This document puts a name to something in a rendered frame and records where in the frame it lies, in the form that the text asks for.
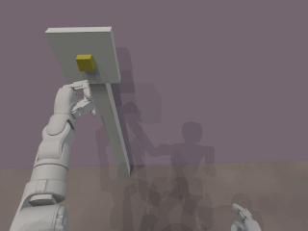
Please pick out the right robot hand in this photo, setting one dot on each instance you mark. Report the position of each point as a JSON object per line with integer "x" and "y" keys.
{"x": 246, "y": 218}

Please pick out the left robot forearm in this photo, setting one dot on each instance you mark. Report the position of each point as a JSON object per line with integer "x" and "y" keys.
{"x": 47, "y": 185}

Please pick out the robot left upper arm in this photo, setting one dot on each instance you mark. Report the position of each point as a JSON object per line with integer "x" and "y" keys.
{"x": 42, "y": 218}

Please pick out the left robot hand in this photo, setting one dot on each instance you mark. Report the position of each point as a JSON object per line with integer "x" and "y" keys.
{"x": 66, "y": 102}

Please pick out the button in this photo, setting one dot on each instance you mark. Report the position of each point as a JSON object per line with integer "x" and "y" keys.
{"x": 85, "y": 62}

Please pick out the panel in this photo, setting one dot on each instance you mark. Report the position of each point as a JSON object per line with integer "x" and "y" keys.
{"x": 69, "y": 42}

